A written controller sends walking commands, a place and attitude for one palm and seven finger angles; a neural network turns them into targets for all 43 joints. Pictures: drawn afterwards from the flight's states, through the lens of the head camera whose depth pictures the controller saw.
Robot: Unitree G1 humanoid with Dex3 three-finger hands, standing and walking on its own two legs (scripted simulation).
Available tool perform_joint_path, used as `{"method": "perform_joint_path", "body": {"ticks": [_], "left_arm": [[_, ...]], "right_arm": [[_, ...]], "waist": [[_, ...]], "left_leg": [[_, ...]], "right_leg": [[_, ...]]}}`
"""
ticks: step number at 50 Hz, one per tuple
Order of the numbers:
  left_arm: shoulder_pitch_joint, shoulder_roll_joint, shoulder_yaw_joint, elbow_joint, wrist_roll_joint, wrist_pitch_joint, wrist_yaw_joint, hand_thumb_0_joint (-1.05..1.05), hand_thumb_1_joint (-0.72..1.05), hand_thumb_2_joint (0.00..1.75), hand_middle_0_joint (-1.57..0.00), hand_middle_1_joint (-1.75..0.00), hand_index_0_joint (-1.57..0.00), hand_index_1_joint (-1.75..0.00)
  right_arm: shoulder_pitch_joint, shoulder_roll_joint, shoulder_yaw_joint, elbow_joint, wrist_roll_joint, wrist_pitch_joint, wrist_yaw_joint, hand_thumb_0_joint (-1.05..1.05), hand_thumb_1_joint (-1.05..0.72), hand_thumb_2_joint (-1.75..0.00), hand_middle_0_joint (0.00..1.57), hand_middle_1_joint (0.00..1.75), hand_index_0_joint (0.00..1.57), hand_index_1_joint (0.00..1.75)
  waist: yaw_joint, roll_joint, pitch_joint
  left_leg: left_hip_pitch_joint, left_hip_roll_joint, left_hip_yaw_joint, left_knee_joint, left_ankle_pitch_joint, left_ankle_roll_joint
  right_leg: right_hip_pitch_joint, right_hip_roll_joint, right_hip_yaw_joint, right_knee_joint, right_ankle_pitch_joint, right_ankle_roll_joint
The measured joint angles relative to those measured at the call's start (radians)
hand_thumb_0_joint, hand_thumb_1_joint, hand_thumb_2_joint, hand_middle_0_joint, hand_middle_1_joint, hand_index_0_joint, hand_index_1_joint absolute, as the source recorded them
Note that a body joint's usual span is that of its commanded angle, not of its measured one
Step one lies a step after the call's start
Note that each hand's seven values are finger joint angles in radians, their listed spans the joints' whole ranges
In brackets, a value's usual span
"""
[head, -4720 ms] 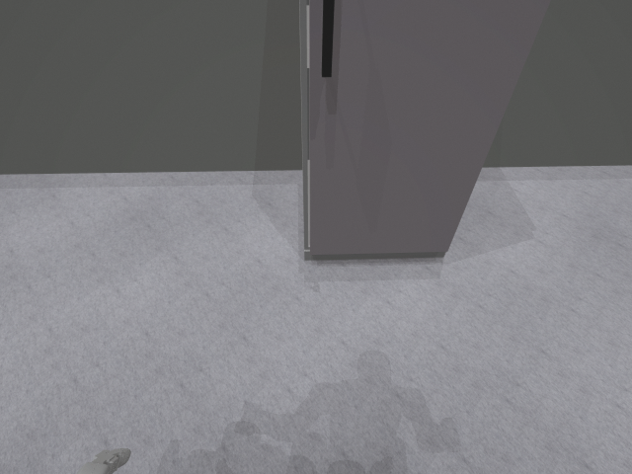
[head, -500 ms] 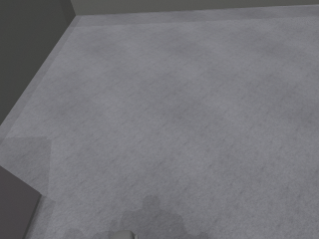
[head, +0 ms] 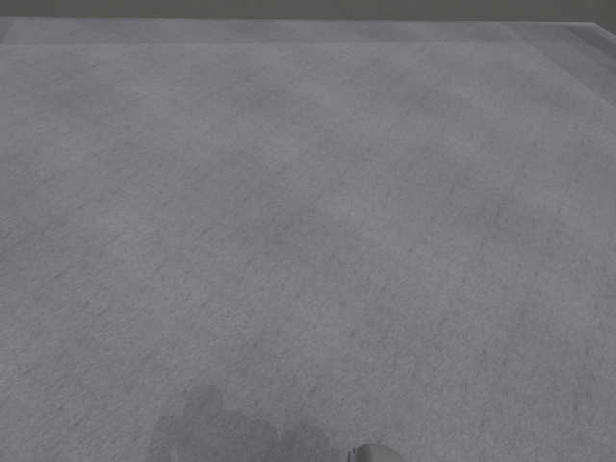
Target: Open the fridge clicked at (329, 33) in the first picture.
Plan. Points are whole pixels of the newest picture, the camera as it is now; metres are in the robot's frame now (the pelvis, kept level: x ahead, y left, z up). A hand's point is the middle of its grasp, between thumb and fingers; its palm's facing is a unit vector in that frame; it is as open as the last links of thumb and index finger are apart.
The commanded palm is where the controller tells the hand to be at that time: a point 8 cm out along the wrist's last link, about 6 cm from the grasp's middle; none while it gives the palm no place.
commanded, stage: walk to a spot facing it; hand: left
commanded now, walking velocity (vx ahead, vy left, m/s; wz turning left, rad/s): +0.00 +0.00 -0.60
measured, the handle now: out of the picture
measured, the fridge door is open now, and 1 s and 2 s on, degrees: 0 0 0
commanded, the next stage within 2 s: turn to face it in 0.16 s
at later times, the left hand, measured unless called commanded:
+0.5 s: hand (261, 386) +0.26 +0.09 -0.16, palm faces -0.21 -0.96 -0.20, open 7.4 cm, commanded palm none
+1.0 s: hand out of the picture +0.13 +0.23 -0.18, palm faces +0.17 -0.95 -0.25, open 7.4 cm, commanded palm none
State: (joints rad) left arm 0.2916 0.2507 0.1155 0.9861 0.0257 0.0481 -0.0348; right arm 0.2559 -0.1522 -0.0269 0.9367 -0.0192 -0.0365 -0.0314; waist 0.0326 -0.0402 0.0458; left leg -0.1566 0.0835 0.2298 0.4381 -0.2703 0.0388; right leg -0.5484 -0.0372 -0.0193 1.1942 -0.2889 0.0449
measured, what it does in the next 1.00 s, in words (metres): steps on the spot: right foot, then left foot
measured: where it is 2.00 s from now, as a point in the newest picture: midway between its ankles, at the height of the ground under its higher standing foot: outside the picture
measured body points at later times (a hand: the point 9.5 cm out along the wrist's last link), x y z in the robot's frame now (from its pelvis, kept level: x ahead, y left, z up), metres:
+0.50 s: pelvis +0.09 -0.05 -0.01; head +0.11 -0.06 +0.43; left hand +0.27 +0.14 -0.14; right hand +0.03 -0.26 -0.18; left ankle +0.07 +0.10 -0.68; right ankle +0.08 -0.13 -0.75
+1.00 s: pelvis +0.09 +0.00 +0.00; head +0.12 +0.03 +0.44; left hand +0.12 +0.28 -0.16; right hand +0.17 -0.25 -0.14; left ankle +0.12 +0.07 -0.75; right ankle +0.07 -0.19 -0.65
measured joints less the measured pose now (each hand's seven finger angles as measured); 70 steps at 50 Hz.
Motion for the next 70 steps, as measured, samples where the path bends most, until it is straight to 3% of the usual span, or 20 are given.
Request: {"method": "perform_joint_path", "body": {"ticks": [4, 8, 13, 15, 16, 19, 23, 27, 34, 36, 37, 40, 43, 47, 56, 61, 64, 65, 67, 70], "left_arm": [[-0.052, -0.002, 0.003, -0.022, 0.000, 0.013, 0.005, 0.00, 0.91, 0.90, -0.20, -0.30, -0.20, -0.30], [-0.110, -0.015, -0.004, -0.035, 0.000, 0.024, 0.004, 0.00, 0.91, 0.90, -0.20, -0.30, -0.20, -0.30], [-0.178, -0.038, -0.022, -0.063, 0.000, 0.014, 0.004, 0.00, 0.91, 0.90, -0.20, -0.30, -0.20, -0.30], [-0.195, -0.041, -0.034, -0.080, 0.003, -0.009, 0.005, 0.00, 0.91, 0.90, -0.20, -0.30, -0.20, -0.30], [-0.207, -0.045, -0.038, -0.083, 0.005, -0.028, 0.012, 0.00, 0.91, 0.90, -0.20, -0.30, -0.20, -0.30], [-0.229, -0.062, -0.060, -0.079, -0.007, -0.058, 0.033, 0.00, 0.91, 0.90, -0.20, -0.30, -0.20, -0.30], [-0.221, -0.092, -0.085, -0.054, -0.010, -0.060, 0.051, 0.00, 0.90, 0.90, -0.20, -0.30, -0.20, -0.30], [-0.210, -0.120, -0.098, -0.038, -0.009, -0.055, 0.051, 0.00, 0.90, 0.90, -0.20, -0.30, -0.20, -0.30], [-0.175, -0.112, -0.072, -0.043, -0.004, -0.045, 0.056, -0.01, 0.91, 0.90, -0.21, -0.30, -0.21, -0.30], [-0.159, -0.090, -0.059, -0.043, -0.005, -0.036, 0.057, -0.01, 0.91, 0.90, -0.21, -0.30, -0.21, -0.30], [-0.150, -0.075, -0.052, -0.042, -0.008, -0.028, 0.056, -0.01, 0.91, 0.90, -0.21, -0.30, -0.21, -0.30], [-0.130, -0.035, -0.031, -0.033, -0.011, 0.005, 0.059, -0.01, 0.91, 0.90, -0.21, -0.30, -0.20, -0.30], [-0.119, -0.010, -0.017, -0.018, -0.005, 0.018, 0.053, 0.00, 0.91, 0.90, -0.20, -0.30, -0.20, -0.30], [-0.109, 0.011, -0.010, -0.023, -0.007, 0.012, 0.045, 0.00, 0.91, 0.90, -0.20, -0.30, -0.20, -0.30], [-0.120, 0.012, -0.017, -0.041, -0.011, 0.017, 0.049, 0.00, 0.91, 0.90, -0.20, -0.30, -0.20, -0.30], [-0.141, -0.019, -0.035, -0.068, -0.017, 0.011, 0.048, 0.00, 0.90, 0.90, -0.20, -0.30, -0.20, -0.30], [-0.139, -0.041, -0.046, -0.088, -0.022, -0.002, 0.047, 0.00, 0.90, 0.90, -0.20, -0.30, -0.20, -0.30], [-0.130, -0.044, -0.050, -0.098, -0.021, -0.010, 0.047, 0.00, 0.90, 0.90, -0.20, -0.30, -0.20, -0.30], [-0.116, -0.062, -0.060, -0.101, -0.011, -0.016, 0.051, 0.00, 0.90, 0.90, -0.20, -0.30, -0.20, -0.30], [-0.083, -0.075, -0.070, -0.097, -0.011, -0.011, 0.055, 0.00, 0.90, 0.90, -0.21, -0.30, -0.21, -0.30]], "right_arm": [[0.052, -0.005, -0.008, 0.041, -0.002, 0.009, -0.001, 0.01, -0.93, -0.89, 0.20, 0.30, 0.21, 0.30], [0.086, -0.008, -0.018, 0.070, -0.007, 0.021, 0.003, 0.01, -0.92, -0.89, 0.20, 0.30, 0.20, 0.30], [0.107, -0.021, -0.034, 0.088, -0.011, 0.034, 0.013, 0.01, -0.91, -0.89, 0.20, 0.30, 0.20, 0.30], [0.125, -0.026, -0.037, 0.090, -0.005, 0.038, 0.019, 0.01, -0.91, -0.89, 0.20, 0.30, 0.20, 0.30], [0.123, -0.030, -0.036, 0.094, 0.000, 0.045, 0.021, 0.01, -0.91, -0.89, 0.20, 0.30, 0.20, 0.30], [0.094, -0.033, -0.031, 0.105, 0.012, 0.074, 0.013, 0.01, -0.91, -0.89, 0.20, 0.30, 0.20, 0.30], [0.062, -0.018, -0.021, 0.106, 0.008, 0.081, 0.012, 0.01, -0.91, -0.89, 0.20, 0.30, 0.20, 0.29], [0.032, -0.001, -0.016, 0.092, 0.007, 0.082, 0.019, 0.01, -0.91, -0.89, 0.20, 0.30, 0.20, 0.29], [-0.012, -0.009, -0.031, 0.067, 0.002, 0.088, 0.034, 0.01, -0.93, -0.89, 0.20, 0.30, 0.20, 0.30], [-0.016, -0.018, -0.035, 0.048, 0.000, 0.082, 0.040, 0.01, -0.93, -0.89, 0.20, 0.30, 0.20, 0.30], [-0.018, -0.021, -0.038, 0.040, -0.003, 0.075, 0.041, 0.01, -0.92, -0.89, 0.20, 0.30, 0.20, 0.30], [-0.033, -0.027, -0.039, 0.016, -0.010, 0.059, 0.040, 0.01, -0.92, -0.89, 0.20, 0.30, 0.20, 0.30], [-0.034, -0.033, -0.036, 0.003, -0.011, 0.053, 0.029, 0.01, -0.92, -0.89, 0.20, 0.30, 0.20, 0.30], [-0.027, -0.038, -0.030, 0.002, -0.005, 0.050, 0.026, 0.01, -0.91, -0.89, 0.20, 0.30, 0.20, 0.30], [-0.023, -0.042, -0.037, 0.001, -0.004, 0.066, 0.039, 0.01, -0.91, -0.89, 0.20, 0.30, 0.21, 0.30], [-0.033, -0.061, -0.051, -0.005, -0.008, 0.079, 0.044, 0.01, -0.91, -0.89, 0.20, 0.30, 0.21, 0.30], [-0.035, -0.077, -0.063, -0.010, -0.008, 0.092, 0.047, 0.01, -0.91, -0.89, 0.20, 0.30, 0.21, 0.30], [-0.031, -0.082, -0.068, -0.014, -0.006, 0.098, 0.049, 0.01, -0.91, -0.89, 0.20, 0.30, 0.21, 0.30], [-0.035, -0.096, -0.082, -0.008, -0.006, 0.110, 0.047, 0.01, -0.91, -0.89, 0.20, 0.30, 0.20, 0.30], [-0.028, -0.112, -0.090, -0.006, -0.013, 0.122, 0.056, 0.01, -0.91, -0.89, 0.20, 0.30, 0.20, 0.30]], "waist": [[-0.018, 0.005, 0.012], [-0.044, 0.012, 0.031], [-0.078, 0.037, 0.056], [-0.088, 0.049, 0.055], [-0.087, 0.061, 0.059], [-0.100, 0.079, 0.066], [-0.102, 0.079, 0.027], [-0.101, 0.071, 0.005], [-0.060, 0.033, 0.017], [-0.055, 0.021, 0.020], [-0.055, 0.009, 0.018], [-0.047, -0.008, 0.029], [-0.048, 0.005, 0.032], [-0.042, 0.021, 0.026], [-0.053, 0.037, -0.006], [-0.070, 0.058, -0.008], [-0.073, 0.072, -0.014], [-0.068, 0.070, -0.022], [-0.059, 0.091, -0.019], [-0.056, 0.091, -0.027]], "left_leg": [[0.034, 0.005, 0.049, -0.006, -0.029, -0.002], [0.058, 0.016, 0.103, 0.018, -0.073, -0.014], [0.068, 0.051, 0.174, 0.108, -0.157, -0.048], [0.042, 0.083, 0.182, 0.211, -0.206, -0.067], [-0.002, 0.100, 0.145, 0.317, -0.226, -0.076], [-0.148, 0.062, -0.052, 0.616, -0.296, -0.083], [-0.242, 0.032, -0.162, 0.669, -0.219, -0.086], [-0.269, 0.022, -0.180, 0.569, -0.180, -0.098], [-0.238, 0.002, -0.118, 0.387, -0.148, -0.100], [-0.198, -0.004, -0.102, 0.277, -0.062, -0.092], [-0.197, -0.018, -0.098, 0.257, -0.053, -0.049], [-0.219, -0.044, -0.100, 0.271, -0.064, 0.029], [-0.202, -0.060, -0.121, 0.192, -0.015, 0.033], [-0.172, -0.085, -0.159, 0.072, 0.062, 0.042], [-0.166, -0.126, -0.257, -0.003, 0.134, 0.032], [-0.199, -0.146, -0.316, 0.015, 0.154, 0.010], [-0.224, -0.165, -0.350, 0.036, 0.162, -0.013], [-0.243, -0.177, -0.356, 0.060, 0.150, -0.022], [-0.307, -0.179, -0.347, 0.224, -0.031, -0.052], [-0.396, -0.166, -0.289, 0.525, -0.109, -0.074]], "right_leg": [[-0.026, -0.019, -0.014, -0.043, 0.027, 0.016], [0.005, -0.033, -0.053, -0.187, 0.017, 0.017], [0.100, -0.014, -0.095, -0.420, -0.031, -0.015], [0.168, 0.004, -0.108, -0.545, 0.051, -0.042], [0.165, 0.016, -0.110, -0.536, 0.049, -0.067], [0.185, 0.030, -0.117, -0.514, -0.021, -0.112], [0.256, 0.032, -0.132, -0.604, -0.005, -0.106], [0.304, 0.016, -0.166, -0.655, 0.004, -0.103], [0.321, -0.038, -0.247, -0.615, -0.034, -0.070], [0.305, -0.059, -0.272, -0.562, -0.065, -0.053], [0.284, -0.080, -0.276, -0.517, -0.085, -0.043], [0.166, -0.067, -0.154, -0.250, -0.242, -0.007], [0.077, -0.048, -0.069, -0.062, -0.171, 0.011], [0.039, -0.050, -0.005, -0.026, -0.072, 0.033], [0.110, -0.039, 0.031, -0.207, -0.086, 0.056], [0.180, -0.001, 0.027, -0.387, -0.129, 0.038], [0.255, 0.022, 0.015, -0.556, -0.090, 0.017], [0.291, 0.020, 0.010, -0.645, -0.064, 0.001], [0.294, 0.020, -0.014, -0.651, -0.016, -0.038], [0.326, -0.008, -0.053, -0.683, -0.004, -0.055]]}}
